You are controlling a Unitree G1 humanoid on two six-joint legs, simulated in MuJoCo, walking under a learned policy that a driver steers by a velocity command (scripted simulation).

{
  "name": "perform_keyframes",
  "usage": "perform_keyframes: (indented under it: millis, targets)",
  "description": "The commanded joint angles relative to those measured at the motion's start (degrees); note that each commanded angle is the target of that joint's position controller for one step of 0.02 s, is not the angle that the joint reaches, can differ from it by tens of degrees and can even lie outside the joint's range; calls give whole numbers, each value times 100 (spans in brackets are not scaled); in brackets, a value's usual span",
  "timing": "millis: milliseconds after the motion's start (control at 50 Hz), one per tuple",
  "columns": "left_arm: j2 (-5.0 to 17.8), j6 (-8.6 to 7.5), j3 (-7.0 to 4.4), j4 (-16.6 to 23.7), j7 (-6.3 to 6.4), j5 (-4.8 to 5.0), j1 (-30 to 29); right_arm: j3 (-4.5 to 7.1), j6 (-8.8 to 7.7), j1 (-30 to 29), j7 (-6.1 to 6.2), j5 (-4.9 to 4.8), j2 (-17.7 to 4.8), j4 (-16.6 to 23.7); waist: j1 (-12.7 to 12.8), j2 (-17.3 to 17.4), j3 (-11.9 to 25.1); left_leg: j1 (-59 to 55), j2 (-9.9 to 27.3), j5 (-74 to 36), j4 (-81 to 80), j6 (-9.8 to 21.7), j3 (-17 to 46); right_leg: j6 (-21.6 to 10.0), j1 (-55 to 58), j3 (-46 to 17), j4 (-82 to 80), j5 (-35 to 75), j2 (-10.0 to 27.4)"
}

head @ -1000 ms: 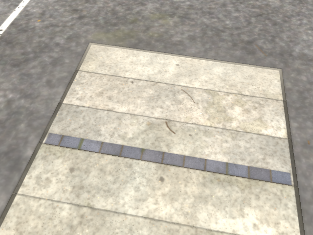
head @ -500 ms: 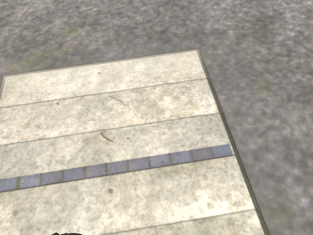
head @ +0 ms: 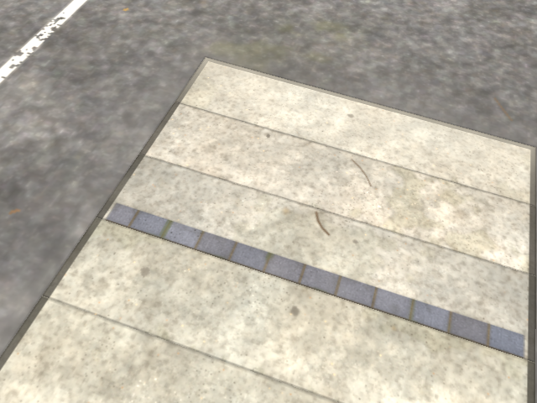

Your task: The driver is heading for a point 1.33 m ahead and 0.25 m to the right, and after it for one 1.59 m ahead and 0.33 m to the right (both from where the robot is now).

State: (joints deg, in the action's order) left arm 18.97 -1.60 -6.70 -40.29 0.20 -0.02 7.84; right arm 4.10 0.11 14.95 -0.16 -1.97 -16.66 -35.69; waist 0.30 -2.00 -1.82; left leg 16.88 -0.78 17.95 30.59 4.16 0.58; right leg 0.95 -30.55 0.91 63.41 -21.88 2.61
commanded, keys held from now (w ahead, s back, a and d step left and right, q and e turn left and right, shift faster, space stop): w+q+shift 0.06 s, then w+e+shift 0.42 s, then s+e+shift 0.34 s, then s+q+shift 0.06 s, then w+q+shift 0.12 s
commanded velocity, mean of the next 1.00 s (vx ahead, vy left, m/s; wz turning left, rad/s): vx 0.46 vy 0.00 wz -0.32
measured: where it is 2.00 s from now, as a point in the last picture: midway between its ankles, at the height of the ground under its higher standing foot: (302, 166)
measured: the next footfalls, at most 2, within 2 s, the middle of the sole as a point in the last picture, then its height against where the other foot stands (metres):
right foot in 0.42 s outside the picture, level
left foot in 0.80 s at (299, 287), level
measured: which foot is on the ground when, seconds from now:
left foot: down 0.00-0.44, up 0.46-0.78, down 0.80-1.00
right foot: up 0.00-0.40, down 0.42-0.78, up 0.80-1.00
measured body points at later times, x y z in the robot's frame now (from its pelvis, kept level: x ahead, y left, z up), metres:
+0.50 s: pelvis +0.30 -0.06 -0.03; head +0.33 -0.08 +0.42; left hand +0.43 +0.23 -0.12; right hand +0.35 -0.34 -0.16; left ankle +0.08 +0.09 -0.64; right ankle +0.35 -0.11 -0.74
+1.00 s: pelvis +0.56 -0.12 -0.01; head +0.60 -0.15 +0.43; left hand +0.86 +0.04 -0.08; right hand +0.57 -0.40 -0.13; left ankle +0.72 -0.08 -0.74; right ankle +0.47 -0.22 -0.67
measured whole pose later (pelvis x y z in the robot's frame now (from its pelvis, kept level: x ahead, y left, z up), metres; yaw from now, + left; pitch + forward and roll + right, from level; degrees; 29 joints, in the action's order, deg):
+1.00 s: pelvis +0.56 -0.12 -0.01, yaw -25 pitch +1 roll +1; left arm 17.2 2.5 -1.9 -34.6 1.1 -0.4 5.3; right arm 1.4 -0.9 11.3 1.0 -0.4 -15.2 -38.4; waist -2.2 2.1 -4.5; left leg 25.2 -5.7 2.2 25.8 1.9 6.2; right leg 4.8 -27.6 -7.4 66.0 -32.0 -3.7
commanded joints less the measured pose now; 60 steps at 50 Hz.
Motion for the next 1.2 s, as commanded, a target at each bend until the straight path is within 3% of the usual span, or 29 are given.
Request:
perform_keyframes:
  millis: [20,100,120,200,320,400,420,440,460,520,540,560,580,640,740,780,800,820,840,880,920,960,1000,1060,1080,1100,1140,1160,1200]
  targets:
    - [573,-391,-126,569,-53,12,-676,232,-268,120,104,78,-956,386,-121,847,260,-1653,1406,1551,-2062,1020,2616,-23,-1835,-594,-582,1090,64]
    - [252,-462,20,369,-93,19,-681,183,-373,398,179,115,-883,215,-153,950,271,-1374,1121,530,-2085,855,1888,235,-1279,-388,-1767,2075,-84]
    - [-4,-93,193,129,-255,-490,-221,244,-309,675,-12,364,-1165,-62,-228,1362,335,-1122,684,634,-2207,619,1501,334,-909,72,-1630,1937,-65]
    - [342,126,164,313,-398,-206,-918,150,-321,998,-199,353,-869,-157,-591,1294,-381,-1158,999,889,-2649,616,1492,312,-1148,204,-2145,2064,155]
    - [438,20,205,563,-605,-151,-1182,223,-476,1027,57,487,-1087,-440,-503,899,-758,-2417,1715,76,-2836,472,685,-467,-1623,-65,-2503,1542,80]
    - [474,67,162,136,-400,-114,787,178,-461,639,76,496,-1181,-540,554,814,447,-1946,1446,-6195,-228,183,-593,-1210,1412,850,-2406,561,-854]
    - [771,17,34,-286,-324,-144,2261,141,-437,551,125,502,-1180,-480,1213,366,1162,-860,1172,-5889,1787,49,-742,-1343,3279,305,-2633,172,-864]
    - [1571,-9,-151,-390,-251,-174,2736,-64,-499,641,45,387,-539,-172,1040,-1296,1481,1114,258,-2734,4017,-230,-719,-1811,4438,-2558,-3789,-2485,499]
    - [1512,-30,-92,-289,-306,-52,2165,-136,-616,608,-24,504,-396,-60,512,-1755,1510,2452,-453,457,4809,-245,277,-2021,4679,-5442,-5181,-3329,1089]
    - [1059,-79,-31,-185,-185,-61,1505,-160,-759,-161,-4,483,-751,-15,172,319,151,2550,327,-367,4502,-272,502,-1767,3264,-3432,-4746,1660,817]
    - [895,-116,42,-207,-153,-6,1370,-179,-668,-97,20,543,-689,-3,-61,408,-21,2237,396,-289,4229,-429,430,-1650,2788,-2853,-4619,3536,598]
    - [480,-302,177,120,-166,233,1281,-93,-865,-544,66,225,-732,334,44,29,183,2179,194,-67,4294,-524,679,-1844,2859,-2761,-4727,4537,461]
    - [506,-354,185,75,-125,272,1110,-101,-873,-539,75,232,-720,361,-145,-13,200,2321,256,-88,3922,-629,655,-1782,2897,-2387,-4635,5256,383]
    - [780,-200,81,98,129,242,1054,-158,-786,-1092,93,382,-448,530,-113,214,21,1882,-310,-557,2116,-784,-35,-1004,1850,-1612,-4364,6504,-331]
    - [876,305,-72,211,539,224,1176,-24,-788,-1145,-58,87,-464,534,-93,-383,896,-1040,-1273,-2816,-151,-892,-159,394,613,-1963,-3249,5440,-1018]
    - [746,259,-101,542,505,220,654,112,-748,-178,19,101,-733,283,-645,-154,1194,-2204,-629,-4213,-991,-844,464,764,639,-1964,-1768,3715,-1379]
    - [201,261,52,488,383,136,861,10,-698,553,107,141,-473,48,-898,571,1723,-3268,417,-5402,-1199,-397,1147,786,491,-1412,-162,-975,-1747]
    - [-153,324,260,654,338,-52,710,-73,-583,394,248,422,-424,262,-875,915,1751,-3299,1441,-8338,-109,-143,1772,490,48,-1102,1153,-2723,-1734]
    - [-93,305,263,776,163,212,1896,-165,-604,350,227,699,-379,161,-19,1432,2715,-3681,3223,-8800,347,1673,3796,671,-400,-1999,3155,-2631,-1477]
    - [743,434,133,415,54,201,1413,-151,-564,-625,257,490,-190,518,-158,787,2000,-2452,2243,-7160,-84,1625,3115,622,-595,-1837,3359,-1646,-1052]
    - [451,516,243,464,170,45,1191,-209,-318,-851,177,261,-344,426,215,-192,1474,-805,1400,-3056,-823,1159,2726,523,4,-1304,2203,-810,-854]
    - [27,475,417,581,95,-93,1231,-94,-183,-946,84,102,-628,284,501,404,884,553,432,288,-1615,657,2254,406,778,-290,145,-784,-678]
    - [-24,291,485,716,40,-101,741,69,-60,-735,142,34,-880,271,272,1003,714,941,228,508,-1986,664,2155,254,1499,-81,-1476,-1167,-691]
    - [407,131,362,239,20,-51,1707,156,-57,-679,176,-23,-920,338,742,1292,796,1578,114,1380,-2127,199,2299,-296,3462,-62,-4037,574,-612]
    - [723,121,239,-40,80,-136,2295,160,-108,-665,147,-92,-698,347,998,676,762,2844,-369,1700,-963,-414,1744,-487,4807,-317,-4174,564,-188]
    - [985,85,185,128,128,-110,2035,-50,-225,-466,80,-189,94,431,781,-1172,916,3676,-787,1372,1484,-382,949,-876,4654,-2594,-4548,-1567,1880]
    - [791,-184,228,547,164,-127,684,150,-338,-726,61,-138,-592,676,290,-1077,-201,4569,-81,125,2891,-351,1162,-1187,3185,-3360,-5261,-2479,2082]
    - [579,-137,309,574,114,-360,504,152,-167,-643,-115,521,-533,368,161,-485,-330,4159,-295,-327,3050,-433,999,-807,2644,-2705,-5534,-2075,1698]
    - [493,-195,313,533,89,-255,417,195,-7,41,-323,535,-519,18,-137,-510,-226,3566,-158,-786,3660,-549,534,-605,2418,-1512,-5639,-983,1147]
Keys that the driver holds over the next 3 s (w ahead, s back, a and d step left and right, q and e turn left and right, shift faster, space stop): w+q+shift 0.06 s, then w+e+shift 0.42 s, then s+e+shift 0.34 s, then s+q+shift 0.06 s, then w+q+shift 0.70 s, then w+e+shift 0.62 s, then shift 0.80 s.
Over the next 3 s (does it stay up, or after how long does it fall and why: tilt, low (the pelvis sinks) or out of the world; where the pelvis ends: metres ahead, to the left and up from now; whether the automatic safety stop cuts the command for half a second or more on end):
stays up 1.83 -0.18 -0.01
